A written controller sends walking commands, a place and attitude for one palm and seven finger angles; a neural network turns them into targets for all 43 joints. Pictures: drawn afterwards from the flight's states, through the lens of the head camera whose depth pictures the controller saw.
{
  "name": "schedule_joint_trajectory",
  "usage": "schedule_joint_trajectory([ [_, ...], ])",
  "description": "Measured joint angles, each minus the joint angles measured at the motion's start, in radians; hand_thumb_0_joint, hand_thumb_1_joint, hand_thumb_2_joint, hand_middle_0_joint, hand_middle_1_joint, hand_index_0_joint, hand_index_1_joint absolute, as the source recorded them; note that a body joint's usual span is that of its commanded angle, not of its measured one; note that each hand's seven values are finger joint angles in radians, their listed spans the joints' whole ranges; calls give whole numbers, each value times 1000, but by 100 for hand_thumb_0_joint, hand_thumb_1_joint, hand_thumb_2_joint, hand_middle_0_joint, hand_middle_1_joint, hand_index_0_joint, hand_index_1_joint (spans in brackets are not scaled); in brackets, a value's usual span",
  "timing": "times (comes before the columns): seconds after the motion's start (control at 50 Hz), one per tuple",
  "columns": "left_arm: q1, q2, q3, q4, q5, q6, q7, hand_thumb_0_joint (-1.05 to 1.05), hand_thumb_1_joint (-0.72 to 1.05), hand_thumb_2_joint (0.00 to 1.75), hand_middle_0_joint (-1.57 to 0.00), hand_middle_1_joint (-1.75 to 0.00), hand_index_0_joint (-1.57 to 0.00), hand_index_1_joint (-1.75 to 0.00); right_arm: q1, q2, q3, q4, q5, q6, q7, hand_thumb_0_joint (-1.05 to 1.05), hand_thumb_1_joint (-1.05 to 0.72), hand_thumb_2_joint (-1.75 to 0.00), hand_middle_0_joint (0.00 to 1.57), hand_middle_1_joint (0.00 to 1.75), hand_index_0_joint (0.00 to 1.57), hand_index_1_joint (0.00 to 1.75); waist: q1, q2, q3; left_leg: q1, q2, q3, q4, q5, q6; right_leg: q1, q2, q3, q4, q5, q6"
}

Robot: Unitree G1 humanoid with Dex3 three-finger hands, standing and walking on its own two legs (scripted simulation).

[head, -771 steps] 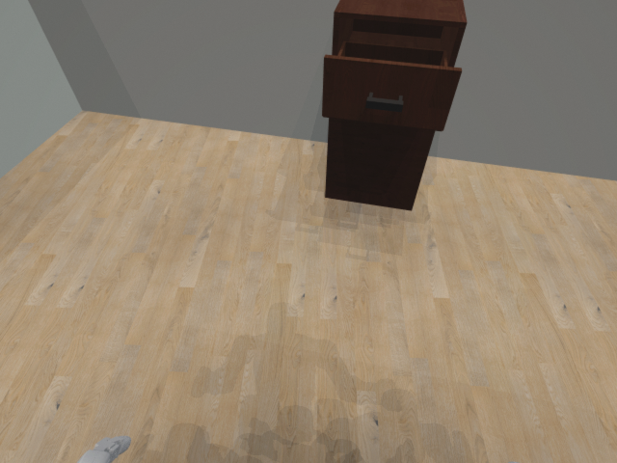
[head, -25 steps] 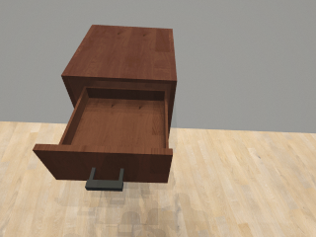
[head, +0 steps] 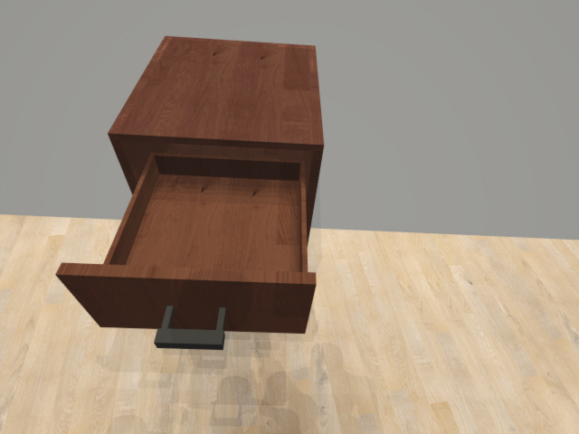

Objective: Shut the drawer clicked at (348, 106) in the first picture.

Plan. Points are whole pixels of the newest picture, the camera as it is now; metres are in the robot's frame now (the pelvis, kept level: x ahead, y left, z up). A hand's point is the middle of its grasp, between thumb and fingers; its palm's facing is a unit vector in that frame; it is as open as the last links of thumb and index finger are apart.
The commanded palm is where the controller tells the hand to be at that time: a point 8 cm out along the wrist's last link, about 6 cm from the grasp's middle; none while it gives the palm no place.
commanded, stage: look again from close up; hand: left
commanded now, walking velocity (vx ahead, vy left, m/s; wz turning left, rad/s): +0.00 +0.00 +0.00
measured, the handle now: (193, 326) +0.28 +0.17 -0.06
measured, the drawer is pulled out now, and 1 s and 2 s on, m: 0.30 0.30 0.30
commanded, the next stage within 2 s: raise the hand and make a fist in 0.52 s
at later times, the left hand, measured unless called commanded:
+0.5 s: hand out of the picture -0.01 +0.15 -0.18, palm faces +0.01 -0.99 -0.14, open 7.4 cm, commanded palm none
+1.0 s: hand (199, 428) +0.14 +0.12 -0.04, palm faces +0.19 -0.98 +0.03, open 6.6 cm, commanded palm +0.09 +0.19 -0.04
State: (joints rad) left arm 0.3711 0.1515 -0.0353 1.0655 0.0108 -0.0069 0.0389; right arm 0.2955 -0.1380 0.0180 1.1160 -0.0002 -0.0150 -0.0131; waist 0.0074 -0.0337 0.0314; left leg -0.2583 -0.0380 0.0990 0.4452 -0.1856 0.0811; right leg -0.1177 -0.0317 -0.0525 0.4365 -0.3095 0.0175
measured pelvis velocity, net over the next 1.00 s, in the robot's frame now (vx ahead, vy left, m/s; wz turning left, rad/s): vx -0.01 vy -0.04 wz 0.04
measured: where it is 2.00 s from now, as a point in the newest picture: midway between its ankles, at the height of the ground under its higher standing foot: outside the picture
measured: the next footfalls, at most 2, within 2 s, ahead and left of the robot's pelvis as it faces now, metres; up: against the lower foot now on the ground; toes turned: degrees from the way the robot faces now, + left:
none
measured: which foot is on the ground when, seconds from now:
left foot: down 0.00-1.00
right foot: down 0.00-1.00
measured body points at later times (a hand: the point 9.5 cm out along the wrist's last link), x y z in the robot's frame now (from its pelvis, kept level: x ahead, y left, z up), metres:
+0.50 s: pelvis +0.01 +0.00 +0.00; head +0.02 +0.01 +0.45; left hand -0.01 +0.20 -0.16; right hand +0.00 -0.22 -0.15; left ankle +0.04 +0.07 -0.74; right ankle -0.05 -0.13 -0.74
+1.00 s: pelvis -0.01 -0.04 -0.06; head +0.01 -0.04 +0.39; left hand +0.13 +0.18 -0.04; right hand +0.19 -0.29 -0.11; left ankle +0.04 +0.07 -0.74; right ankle -0.02 -0.12 -0.74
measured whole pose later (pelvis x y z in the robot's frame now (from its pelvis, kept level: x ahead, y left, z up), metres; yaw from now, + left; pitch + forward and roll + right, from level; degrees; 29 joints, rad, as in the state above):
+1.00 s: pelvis -0.01 -0.04 -0.06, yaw +2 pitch +9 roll +0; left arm 0.59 0.11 0.02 0.06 -0.20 -0.47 -0.10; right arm 0.21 -0.27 -0.06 0.60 0.01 -0.28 -0.01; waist 0.02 -0.02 -0.14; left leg -0.72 0.00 0.05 0.92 -0.36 0.03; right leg -0.61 0.01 -0.09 0.96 -0.51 -0.07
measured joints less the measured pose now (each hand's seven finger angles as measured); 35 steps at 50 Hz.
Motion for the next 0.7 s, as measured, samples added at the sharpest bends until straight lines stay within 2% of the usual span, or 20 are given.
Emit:
schedule_joint_trajectory([
  [0.64,-23,-15,4,15,4,-8,8,0,90,90,-20,-30,-20,-30,7,9,2,20,0,-6,-8,1,-92,-90,20,30,20,30,-5,9,-6,17,1,-2,-26,2,-10,20,4,-1,-32,2,-5],
  [0.66,25,-15,6,-141,-32,54,10,0,90,90,-20,-30,-20,-30,24,1,2,-32,7,-8,-9,2,-92,-90,20,30,20,30,-14,14,2,2,2,-8,-7,-5,-11,10,4,-8,-18,-3,-6],
  [0.68,84,0,12,-325,-41,97,39,2,93,90,-21,-30,-20,-31,48,-8,6,-81,14,-48,-19,2,-93,-90,20,30,20,30,-10,11,6,-2,-2,-4,0,-8,-14,-12,-1,-3,21,-16,-16],
  [0.7,134,23,20,-479,-61,86,69,4,96,90,-21,-31,-21,-31,68,-18,6,-115,19,-105,-26,2,-93,-90,20,30,20,30,-5,6,-2,-7,-8,3,-1,-8,-18,-44,-7,7,73,-37,-26],
])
